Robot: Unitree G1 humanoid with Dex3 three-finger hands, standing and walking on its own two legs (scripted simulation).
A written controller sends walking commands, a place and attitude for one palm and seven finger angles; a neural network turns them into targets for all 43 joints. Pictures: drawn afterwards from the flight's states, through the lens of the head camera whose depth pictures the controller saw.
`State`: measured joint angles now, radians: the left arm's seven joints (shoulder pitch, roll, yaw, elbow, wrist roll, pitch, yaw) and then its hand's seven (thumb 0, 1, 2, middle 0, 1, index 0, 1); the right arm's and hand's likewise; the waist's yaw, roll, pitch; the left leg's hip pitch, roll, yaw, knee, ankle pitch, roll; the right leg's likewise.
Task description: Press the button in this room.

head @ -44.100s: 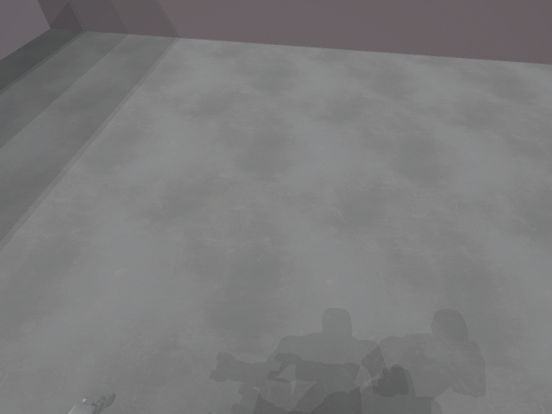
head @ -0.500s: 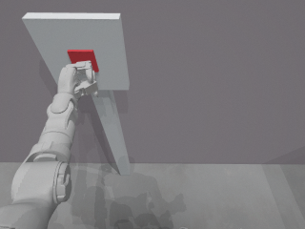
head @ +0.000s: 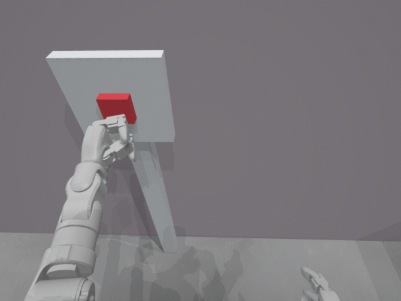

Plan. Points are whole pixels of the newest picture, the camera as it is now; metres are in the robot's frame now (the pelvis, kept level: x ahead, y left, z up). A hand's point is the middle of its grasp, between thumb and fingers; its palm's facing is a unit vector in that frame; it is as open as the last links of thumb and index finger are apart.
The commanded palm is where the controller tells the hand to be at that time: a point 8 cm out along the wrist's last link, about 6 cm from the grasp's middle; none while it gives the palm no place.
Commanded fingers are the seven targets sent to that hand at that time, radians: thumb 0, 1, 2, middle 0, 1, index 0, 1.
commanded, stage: pull the fist back off the button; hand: left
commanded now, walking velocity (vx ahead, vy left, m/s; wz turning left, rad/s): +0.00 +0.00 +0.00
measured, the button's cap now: (117, 108) +0.46 +0.20 +0.17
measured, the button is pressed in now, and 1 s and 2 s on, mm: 0 0 0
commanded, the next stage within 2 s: draw the hand back to the body in 0.38 s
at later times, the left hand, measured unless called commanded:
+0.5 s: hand (126, 165) +0.33 +0.16 +0.13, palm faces +0.04 -1.00 -0.04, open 3.1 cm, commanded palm +0.29 +0.21 +0.14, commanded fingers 0.00 0.90 0.90 -1.30 -1.50 -1.30 -1.50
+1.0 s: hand (97, 190) +0.26 +0.18 +0.15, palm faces +0.07 -0.99 -0.08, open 3.1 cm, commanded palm +0.22 +0.23 +0.16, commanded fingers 0.00 0.90 0.90 -1.30 -1.50 -1.30 -1.50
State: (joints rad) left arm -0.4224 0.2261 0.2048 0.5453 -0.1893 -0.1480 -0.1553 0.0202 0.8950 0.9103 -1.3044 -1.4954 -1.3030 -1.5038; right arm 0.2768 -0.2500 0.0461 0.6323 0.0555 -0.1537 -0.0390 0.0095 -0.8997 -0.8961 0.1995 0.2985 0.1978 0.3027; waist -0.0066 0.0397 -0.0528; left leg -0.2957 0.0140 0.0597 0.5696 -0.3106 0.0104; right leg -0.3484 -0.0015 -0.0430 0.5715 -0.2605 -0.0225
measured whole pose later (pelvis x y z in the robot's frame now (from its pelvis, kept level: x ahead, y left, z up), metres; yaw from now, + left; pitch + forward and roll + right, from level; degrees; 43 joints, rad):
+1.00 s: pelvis +0.00 -0.01 +0.01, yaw +2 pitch -4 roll +0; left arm 0.11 0.24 0.18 -0.14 -0.24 0.09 -0.18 0.02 0.90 0.90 -1.31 -1.50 -1.30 -1.50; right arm 0.21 -0.24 0.06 0.62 0.06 -0.18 -0.08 0.01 -0.90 -0.90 0.20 0.30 0.20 0.30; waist 0.03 0.07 -0.04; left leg -0.15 0.01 0.02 0.51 -0.29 0.00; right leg -0.19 0.00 -0.08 0.50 -0.25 -0.03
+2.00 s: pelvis +0.01 +0.02 +0.01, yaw +1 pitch -6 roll -1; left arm 0.53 0.30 0.26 -0.47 -0.02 -0.13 0.13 0.02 0.89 0.90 -1.31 -1.49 -1.31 -1.50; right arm 0.20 -0.21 0.02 0.63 -0.01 -0.13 -0.06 0.01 -0.90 -0.90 0.20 0.30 0.20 0.30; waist 0.07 0.07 0.03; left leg -0.07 0.00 0.05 0.44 -0.28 0.03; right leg -0.09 -0.01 -0.05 0.40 -0.21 0.00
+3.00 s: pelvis -0.10 +0.04 +0.00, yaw +0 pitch +2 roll -4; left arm 0.61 0.41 0.43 -0.64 0.00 -0.28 0.18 0.02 0.89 0.90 -1.31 -1.49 -1.31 -1.50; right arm 0.26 -0.16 0.01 0.60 -0.01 -0.11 -0.07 0.01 -0.90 -0.90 0.20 0.30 0.20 0.30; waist -0.01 0.00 0.00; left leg -0.44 0.01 0.02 0.54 -0.13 0.07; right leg -0.34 0.05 -0.01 0.86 -0.44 0.02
